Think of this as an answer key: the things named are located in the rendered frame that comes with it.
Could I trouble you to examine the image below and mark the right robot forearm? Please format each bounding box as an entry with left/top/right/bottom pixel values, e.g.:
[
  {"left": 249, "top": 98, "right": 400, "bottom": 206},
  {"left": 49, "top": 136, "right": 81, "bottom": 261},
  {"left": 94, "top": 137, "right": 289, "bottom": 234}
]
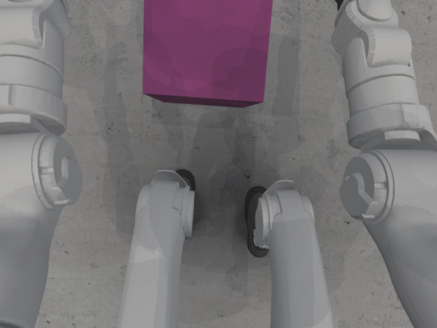
[{"left": 331, "top": 0, "right": 437, "bottom": 152}]

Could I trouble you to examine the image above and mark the left robot upper arm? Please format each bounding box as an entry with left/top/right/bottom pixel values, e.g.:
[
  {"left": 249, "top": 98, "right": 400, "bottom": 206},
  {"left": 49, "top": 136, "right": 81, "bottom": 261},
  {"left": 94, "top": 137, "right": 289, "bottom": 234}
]
[{"left": 0, "top": 132, "right": 83, "bottom": 328}]

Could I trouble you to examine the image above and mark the left robot thigh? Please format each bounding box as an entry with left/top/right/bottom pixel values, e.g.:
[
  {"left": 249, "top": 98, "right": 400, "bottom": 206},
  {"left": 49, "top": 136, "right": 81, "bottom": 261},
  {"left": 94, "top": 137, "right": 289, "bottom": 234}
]
[{"left": 115, "top": 180, "right": 195, "bottom": 328}]

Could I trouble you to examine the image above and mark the left robot forearm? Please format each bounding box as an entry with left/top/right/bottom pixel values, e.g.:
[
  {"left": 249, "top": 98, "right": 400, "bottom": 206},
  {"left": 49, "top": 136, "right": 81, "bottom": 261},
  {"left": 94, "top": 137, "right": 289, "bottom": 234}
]
[{"left": 0, "top": 0, "right": 72, "bottom": 136}]

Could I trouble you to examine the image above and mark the carton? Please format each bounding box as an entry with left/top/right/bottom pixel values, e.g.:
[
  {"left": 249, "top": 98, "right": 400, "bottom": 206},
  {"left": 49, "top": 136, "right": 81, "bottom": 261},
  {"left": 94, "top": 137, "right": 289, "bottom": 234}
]
[{"left": 143, "top": 0, "right": 273, "bottom": 108}]

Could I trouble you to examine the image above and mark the right robot shin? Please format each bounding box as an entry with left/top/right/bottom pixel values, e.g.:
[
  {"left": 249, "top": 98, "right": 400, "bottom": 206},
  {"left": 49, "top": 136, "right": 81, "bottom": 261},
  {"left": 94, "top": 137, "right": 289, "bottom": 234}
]
[{"left": 253, "top": 180, "right": 315, "bottom": 249}]

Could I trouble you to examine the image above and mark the right robot upper arm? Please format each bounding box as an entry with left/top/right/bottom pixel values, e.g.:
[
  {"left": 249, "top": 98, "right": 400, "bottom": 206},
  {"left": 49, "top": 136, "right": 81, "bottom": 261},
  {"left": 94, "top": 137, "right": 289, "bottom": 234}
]
[{"left": 339, "top": 149, "right": 437, "bottom": 328}]

